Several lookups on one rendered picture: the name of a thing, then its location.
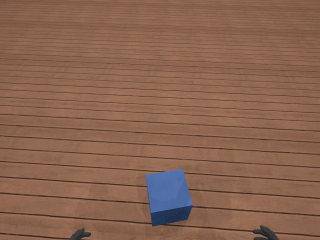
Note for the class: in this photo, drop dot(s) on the robot right hand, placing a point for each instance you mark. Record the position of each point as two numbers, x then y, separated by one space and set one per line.
265 231

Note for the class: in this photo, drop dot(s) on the robot left hand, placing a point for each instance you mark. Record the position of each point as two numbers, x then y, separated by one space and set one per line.
80 234

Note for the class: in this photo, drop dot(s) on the carton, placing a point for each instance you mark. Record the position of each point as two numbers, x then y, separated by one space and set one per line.
169 197

